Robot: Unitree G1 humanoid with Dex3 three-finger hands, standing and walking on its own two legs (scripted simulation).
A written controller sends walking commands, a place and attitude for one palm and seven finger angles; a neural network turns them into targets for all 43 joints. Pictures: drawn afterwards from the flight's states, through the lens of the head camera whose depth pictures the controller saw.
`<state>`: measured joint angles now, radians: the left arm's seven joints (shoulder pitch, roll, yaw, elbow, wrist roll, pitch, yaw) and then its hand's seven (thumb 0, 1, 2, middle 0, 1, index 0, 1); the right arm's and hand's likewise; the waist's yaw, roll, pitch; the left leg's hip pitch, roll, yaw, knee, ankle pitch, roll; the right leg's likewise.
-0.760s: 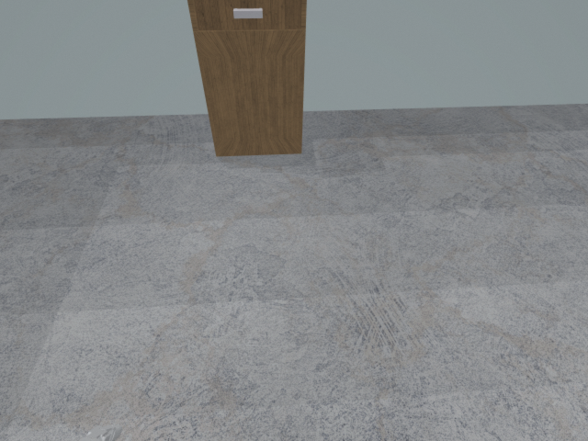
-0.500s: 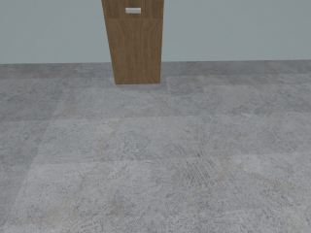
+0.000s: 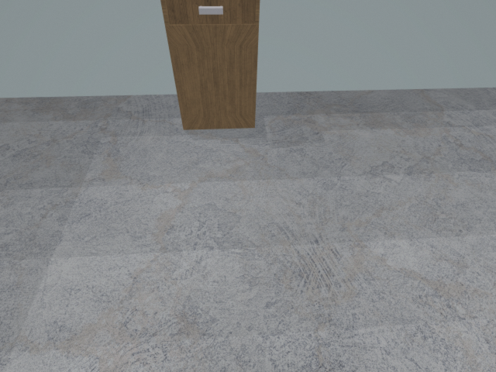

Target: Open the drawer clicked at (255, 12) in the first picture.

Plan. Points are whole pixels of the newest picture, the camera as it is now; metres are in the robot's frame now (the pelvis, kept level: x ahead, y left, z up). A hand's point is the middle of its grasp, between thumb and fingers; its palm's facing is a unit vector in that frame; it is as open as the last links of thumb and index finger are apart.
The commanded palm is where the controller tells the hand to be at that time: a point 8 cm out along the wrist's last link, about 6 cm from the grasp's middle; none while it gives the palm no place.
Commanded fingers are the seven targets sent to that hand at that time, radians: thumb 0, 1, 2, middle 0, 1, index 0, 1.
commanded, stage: stand and wait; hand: left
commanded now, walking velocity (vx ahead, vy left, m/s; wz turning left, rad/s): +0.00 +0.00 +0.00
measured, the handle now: (211, 8) +1.68 +0.29 -0.03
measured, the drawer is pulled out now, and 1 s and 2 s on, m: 0.00 0.00 0.00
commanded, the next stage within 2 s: look at it before walking up in 0.08 s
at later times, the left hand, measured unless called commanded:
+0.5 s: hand out of the picture +0.08 +0.24 -0.15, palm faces -0.03 -0.94 -0.34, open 7.4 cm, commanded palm none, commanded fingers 0.00 0.90 0.90 -0.20 -0.30 -0.20 -0.30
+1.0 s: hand out of the picture +0.06 +0.21 -0.18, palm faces +0.00 -0.97 -0.26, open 7.4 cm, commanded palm none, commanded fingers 0.00 0.90 0.90 -0.20 -0.30 -0.20 -0.30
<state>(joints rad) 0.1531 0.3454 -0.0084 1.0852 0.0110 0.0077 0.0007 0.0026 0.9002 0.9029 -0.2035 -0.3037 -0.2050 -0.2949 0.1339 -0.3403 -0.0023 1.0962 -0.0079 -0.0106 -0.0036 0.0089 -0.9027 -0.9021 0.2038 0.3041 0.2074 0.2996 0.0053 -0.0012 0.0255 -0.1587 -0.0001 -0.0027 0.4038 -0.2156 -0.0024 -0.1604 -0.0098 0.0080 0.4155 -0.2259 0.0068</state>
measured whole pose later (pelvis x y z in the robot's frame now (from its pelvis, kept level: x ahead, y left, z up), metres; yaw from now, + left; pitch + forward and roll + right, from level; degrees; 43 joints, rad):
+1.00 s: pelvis +0.04 +0.00 -0.01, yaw -1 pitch -1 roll -1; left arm 0.27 0.27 0.00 1.09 0.02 0.02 -0.01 0.00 0.90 0.90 -0.20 -0.30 -0.20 -0.29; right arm 0.23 -0.27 0.00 1.11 -0.02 0.00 0.00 0.01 -0.91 -0.90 0.20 0.30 0.20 0.30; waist 0.01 0.01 -0.04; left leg -0.17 0.03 0.01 0.53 -0.38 0.00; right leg -0.15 0.01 0.01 0.48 -0.31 -0.01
